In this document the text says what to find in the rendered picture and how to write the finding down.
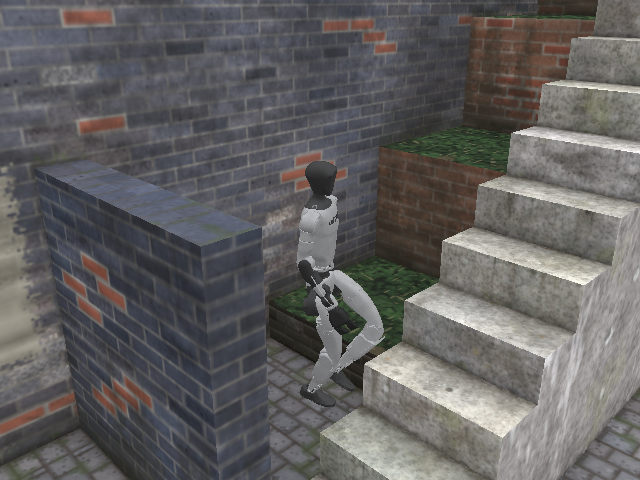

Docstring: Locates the robot right shin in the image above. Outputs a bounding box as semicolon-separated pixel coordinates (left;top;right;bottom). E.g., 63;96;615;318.
307;353;341;393

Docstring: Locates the robot left foot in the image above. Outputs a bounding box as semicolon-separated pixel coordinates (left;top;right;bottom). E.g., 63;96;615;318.
330;370;355;392

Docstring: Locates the robot left hand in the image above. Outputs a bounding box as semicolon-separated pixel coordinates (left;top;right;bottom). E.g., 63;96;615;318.
329;267;341;297

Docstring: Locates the robot right upper arm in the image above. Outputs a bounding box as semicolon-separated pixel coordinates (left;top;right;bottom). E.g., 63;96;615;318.
296;211;320;269

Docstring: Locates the robot right hand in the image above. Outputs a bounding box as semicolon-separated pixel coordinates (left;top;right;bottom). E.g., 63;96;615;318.
327;306;359;335

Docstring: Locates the robot right forearm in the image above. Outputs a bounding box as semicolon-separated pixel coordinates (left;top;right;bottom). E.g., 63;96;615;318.
298;260;338;311

